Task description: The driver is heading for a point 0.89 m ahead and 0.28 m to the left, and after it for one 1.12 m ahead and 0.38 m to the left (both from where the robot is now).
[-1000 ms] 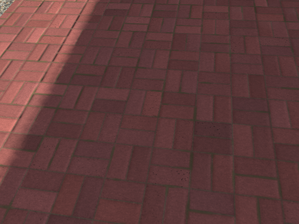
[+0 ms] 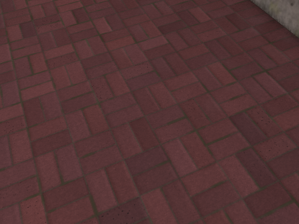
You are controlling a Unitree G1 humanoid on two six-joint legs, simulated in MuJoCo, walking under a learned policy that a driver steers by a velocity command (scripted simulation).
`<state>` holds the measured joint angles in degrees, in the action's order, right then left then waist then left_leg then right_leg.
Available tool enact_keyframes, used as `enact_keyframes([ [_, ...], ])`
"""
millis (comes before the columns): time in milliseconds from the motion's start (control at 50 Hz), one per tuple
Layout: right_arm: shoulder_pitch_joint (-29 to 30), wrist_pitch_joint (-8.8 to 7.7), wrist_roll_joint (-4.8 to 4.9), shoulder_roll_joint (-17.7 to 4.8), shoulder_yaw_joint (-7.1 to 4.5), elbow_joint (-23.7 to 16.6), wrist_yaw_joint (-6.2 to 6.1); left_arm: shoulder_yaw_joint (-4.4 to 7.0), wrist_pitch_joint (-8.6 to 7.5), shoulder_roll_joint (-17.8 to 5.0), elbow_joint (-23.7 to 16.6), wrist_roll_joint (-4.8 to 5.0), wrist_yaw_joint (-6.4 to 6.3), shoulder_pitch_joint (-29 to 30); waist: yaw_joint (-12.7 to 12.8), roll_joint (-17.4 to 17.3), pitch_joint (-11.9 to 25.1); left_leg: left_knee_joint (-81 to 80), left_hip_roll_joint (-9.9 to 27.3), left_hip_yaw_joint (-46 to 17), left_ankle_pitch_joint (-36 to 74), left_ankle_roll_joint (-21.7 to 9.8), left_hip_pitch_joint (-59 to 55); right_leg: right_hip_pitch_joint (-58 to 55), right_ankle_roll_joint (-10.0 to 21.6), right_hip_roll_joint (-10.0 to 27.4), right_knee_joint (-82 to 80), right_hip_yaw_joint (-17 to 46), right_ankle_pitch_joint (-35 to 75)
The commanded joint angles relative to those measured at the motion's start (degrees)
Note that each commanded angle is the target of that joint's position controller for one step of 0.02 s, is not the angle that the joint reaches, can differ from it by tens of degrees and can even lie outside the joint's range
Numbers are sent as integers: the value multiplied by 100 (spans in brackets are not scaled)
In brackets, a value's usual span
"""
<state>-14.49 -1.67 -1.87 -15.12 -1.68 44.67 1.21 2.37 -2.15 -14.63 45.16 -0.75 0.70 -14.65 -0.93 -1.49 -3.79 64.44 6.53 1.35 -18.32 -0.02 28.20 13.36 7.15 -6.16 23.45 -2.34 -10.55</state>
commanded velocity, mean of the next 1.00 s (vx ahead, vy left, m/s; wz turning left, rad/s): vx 0.49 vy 0.00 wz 0.10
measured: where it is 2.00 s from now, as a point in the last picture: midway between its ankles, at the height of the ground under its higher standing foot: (155, 175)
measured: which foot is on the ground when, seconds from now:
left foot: up 0.00-0.36, down 0.38-0.90, up 0.92-1.00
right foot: down 0.00-0.40, up 0.42-0.86, down 0.88-1.00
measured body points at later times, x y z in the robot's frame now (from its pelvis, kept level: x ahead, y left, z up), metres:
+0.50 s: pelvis +0.29 +0.04 -0.01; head +0.31 +0.05 +0.44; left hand +0.31 +0.31 -0.15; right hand +0.40 -0.22 -0.12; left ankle +0.35 +0.11 -0.74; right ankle +0.14 -0.06 -0.64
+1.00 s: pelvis +0.55 +0.00 +0.00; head +0.59 -0.01 +0.44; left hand +0.68 +0.27 -0.10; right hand +0.60 -0.27 -0.15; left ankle +0.42 +0.10 -0.66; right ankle +0.62 -0.08 -0.74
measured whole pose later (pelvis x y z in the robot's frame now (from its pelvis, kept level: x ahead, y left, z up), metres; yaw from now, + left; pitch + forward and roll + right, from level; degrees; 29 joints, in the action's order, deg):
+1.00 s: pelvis +0.55 +0.00 +0.00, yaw +10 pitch +1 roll +1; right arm -20.5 -2.0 -0.4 -15.6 -4.2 52.2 0.0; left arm 1.1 -4.6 -13.1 45.9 -2.2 -0.5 -6.1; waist -3.1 -1.5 -2.9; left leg 61.2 -2.2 -1.6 -24.3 -4.2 18.8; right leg 19.5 2.0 0.5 28.2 -4.4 -9.6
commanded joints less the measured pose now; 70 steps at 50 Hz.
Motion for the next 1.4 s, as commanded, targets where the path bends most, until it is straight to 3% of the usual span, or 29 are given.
enact_keyframes([
  [20,-473,96,-39,-431,-131,-86,65,174,-203,-726,-101,54,-11,-340,-75,332,430,-326,95,-39,471,59,401,-625,648,1520,-1317,1326,2071],
  [140,735,73,-3,-369,-129,-374,77,150,-239,-698,260,67,-24,-912,266,380,5,-1620,43,20,1623,112,1235,-1187,427,1435,-1554,1085,2088],
  [260,1664,-4,19,-288,-56,-665,99,95,-244,-686,658,-21,-112,-1444,527,434,-233,-2770,-285,269,1754,-165,1168,-1910,392,1599,-1375,958,2862],
  [320,1368,-66,29,-360,-80,-610,64,102,-248,-833,756,-59,-178,-1250,245,518,-121,-3194,-602,379,1189,-473,371,-2083,287,1697,-876,832,4357],
  [360,172,-124,36,-573,-189,-211,-53,125,-242,-957,802,-100,-185,-1097,-278,546,545,-3470,-980,483,850,-703,-1074,-2053,141,1563,509,682,5614],
  [380,-818,-184,-37,-742,-264,74,-127,106,-250,-941,778,-59,-177,-998,-737,392,1091,-3710,-646,155,1092,-904,-2520,-1309,55,1368,1754,525,4763],
  [400,-1581,-200,-174,-1351,-425,189,-207,1,-286,-548,570,109,-133,-1262,-794,-496,1869,-3830,891,-1905,398,-1400,-4198,353,-151,722,3766,193,2363],
  [420,-1460,-144,-41,-1413,-454,262,-125,45,-286,-540,638,111,-114,-1585,-478,-1274,2231,-4629,1765,-4233,783,-1950,-4650,1612,-223,-203,5237,472,-1797],
  [440,-795,-122,120,-1120,-399,174,-74,95,-260,-757,610,-36,-126,-1197,-264,-434,1334,-4756,1533,-3622,441,-1847,-3860,2053,-152,257,5484,908,-1435],
  [460,-325,-134,141,-730,-303,107,-50,70,-280,-691,535,-54,-86,-830,-151,-27,691,-4947,1344,-2819,429,-1736,-3047,2091,-154,519,5234,818,-1026],
  [500,-109,-210,103,-356,-180,238,-58,44,-204,-508,470,-109,-25,-620,131,-47,145,-5320,814,-1834,988,-1364,-2065,1760,-211,892,4496,681,-723],
  [560,-403,-346,133,-389,-173,501,-41,-9,-53,-309,510,-177,72,-640,263,-187,175,-5559,538,-1258,1826,-1332,-1752,1545,-392,1018,4080,435,-476],
  [620,-685,-363,179,-516,-210,682,-44,-50,-36,-258,223,-187,100,147,173,-137,-41,-5763,363,-1041,1990,-1389,-1795,2054,-663,1181,3217,221,102],
  [780,-1265,-272,130,-670,-275,873,-95,-132,-112,-257,-286,-55,52,1660,-269,-294,50,-5117,236,-1130,2901,-1158,-2369,1705,-870,828,1135,88,912],
  [820,-1150,-240,96,-759,-317,822,-134,-93,-168,-387,-332,-38,26,1588,-156,-349,106,-4829,352,-1366,3013,-1080,-2495,1389,-773,783,865,207,539],
  [860,-901,-228,98,-851,-361,739,-148,-5,-261,-564,-126,-51,-30,795,240,-290,380,-4085,265,-1438,3291,-926,-2333,278,-611,618,369,188,196],
  [880,-882,-245,133,-730,-338,710,-123,93,-350,-795,99,-137,-99,1,560,83,849,-2990,-101,-1176,3079,-803,-1958,-854,-429,846,75,407,175],
  [900,-851,-279,179,-381,-253,453,-111,208,-395,-1282,132,-283,-186,-977,887,815,1785,-1314,-533,-768,1508,-677,-1150,-2172,-131,2302,-94,1842,-801],
  [920,-1441,-239,336,11,-192,280,-118,331,-282,-1694,133,-258,-183,-838,495,2074,2118,-33,-1257,-269,-1424,-552,578,-2987,455,3342,-833,4099,-1400],
  [940,-1289,-118,184,-546,-298,503,-180,222,-209,-1078,8,-175,-174,-376,366,967,1373,482,-804,-500,-1150,-578,929,-2289,438,3130,-848,3807,-1269],
  [960,-1003,-89,148,-538,-333,502,-144,102,-230,-632,-73,-123,-162,24,246,436,744,433,-625,-548,-653,-526,826,-1607,337,2843,-770,2778,-34],
  [1020,-881,105,28,-302,-351,473,-71,14,-331,-334,30,-62,-174,167,-60,702,499,171,-397,-379,-349,-226,283,-745,126,2285,-658,945,3178],
  [1100,-468,285,23,-197,-340,213,28,72,-368,-492,88,3,-193,91,-145,851,563,-156,-464,-205,214,-34,461,-666,230,2234,-714,144,3997],
  [1200,298,307,17,-64,-200,-158,166,128,-237,-613,123,-2,-223,143,-4,907,483,-1921,-460,195,1202,-77,-161,-394,157,2051,-619,-692,3528],
  [1300,480,297,-32,-328,-266,-388,167,276,-72,-879,169,22,-213,-15,104,874,540,-2816,-602,352,544,-391,-584,-778,16,2338,279,-701,3197],
  [1340,-119,159,-99,-461,-338,-249,89,295,58,-860,207,7,-223,-175,-179,269,903,-3735,-781,251,1269,-634,-1539,-579,-317,2067,1787,-927,2648],
  [1360,-508,74,-129,-1121,-502,-260,-7,258,102,-725,53,-41,-204,-484,-249,-865,1298,-3951,410,-1287,3421,-976,-2531,420,-663,1617,3347,-1106,554],
  [1380,-565,153,81,-1721,-664,-332,-40,178,221,-431,-260,-14,-189,-471,-159,-1595,1696,-4191,1658,-3357,4914,-2143,-3151,1861,-910,444,4600,-626,-3043],
  [1400,-700,229,263,-1472,-640,-312,-53,188,333,-574,-179,-120,-210,-247,-328,-559,1785,-4306,1505,-3046,4079,-2228,-3038,1947,-930,752,4994,250,-2844],
])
